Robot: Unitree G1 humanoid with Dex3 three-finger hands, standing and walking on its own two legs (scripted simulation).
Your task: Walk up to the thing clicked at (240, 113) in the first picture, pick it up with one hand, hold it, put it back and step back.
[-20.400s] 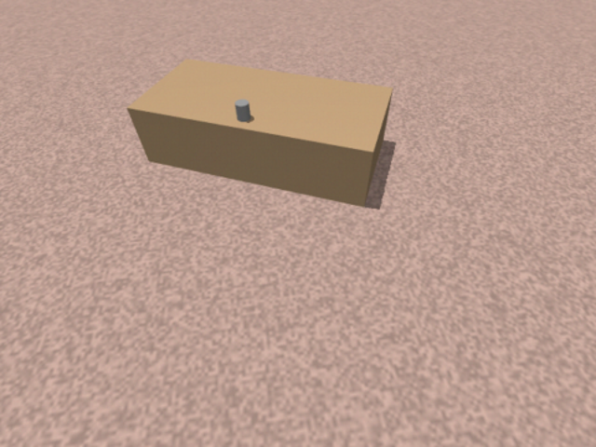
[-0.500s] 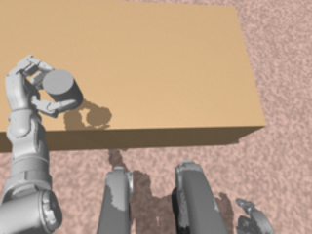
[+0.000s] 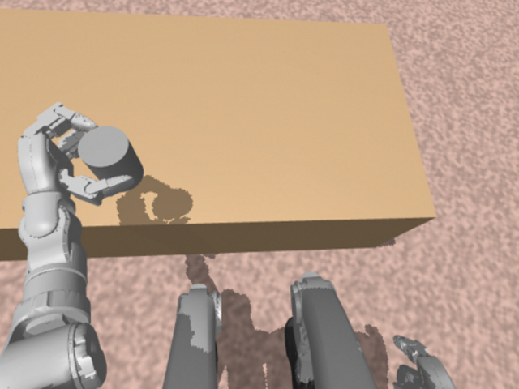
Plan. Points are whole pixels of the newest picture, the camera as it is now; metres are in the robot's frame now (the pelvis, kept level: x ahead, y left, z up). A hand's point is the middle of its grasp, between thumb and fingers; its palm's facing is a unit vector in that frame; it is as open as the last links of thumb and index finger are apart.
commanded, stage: lift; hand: left
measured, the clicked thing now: (113, 161) +0.45 +0.21 +0.00
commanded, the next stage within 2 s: hold in 1.46 s
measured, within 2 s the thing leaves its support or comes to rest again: neither
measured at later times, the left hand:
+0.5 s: hand (74, 146) +0.42 +0.22 +0.09, palm faces +0.18 -0.98 -0.03, open 10.2 cm
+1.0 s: hand (41, 120) +0.39 +0.20 +0.18, palm faces +0.19 -0.98 -0.04, open 10.2 cm
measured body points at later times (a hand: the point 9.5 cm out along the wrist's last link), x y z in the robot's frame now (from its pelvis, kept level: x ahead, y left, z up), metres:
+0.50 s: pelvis +0.02 +0.00 +0.07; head +0.15 +0.02 +0.50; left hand +0.41 +0.27 +0.10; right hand +0.14 -0.25 -0.05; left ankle +0.05 +0.13 -0.50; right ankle +0.08 -0.14 -0.50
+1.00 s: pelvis +0.04 +0.00 +0.15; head +0.13 +0.02 +0.59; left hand +0.38 +0.25 +0.19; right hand +0.18 -0.25 +0.04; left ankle +0.05 +0.13 -0.50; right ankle +0.08 -0.14 -0.50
